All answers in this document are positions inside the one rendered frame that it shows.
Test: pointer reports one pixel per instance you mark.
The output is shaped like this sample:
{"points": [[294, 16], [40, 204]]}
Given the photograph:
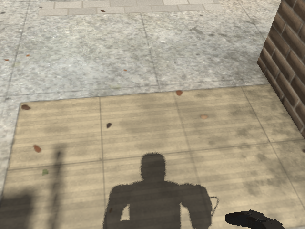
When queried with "right robot hand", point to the right robot hand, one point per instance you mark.
{"points": [[253, 220]]}

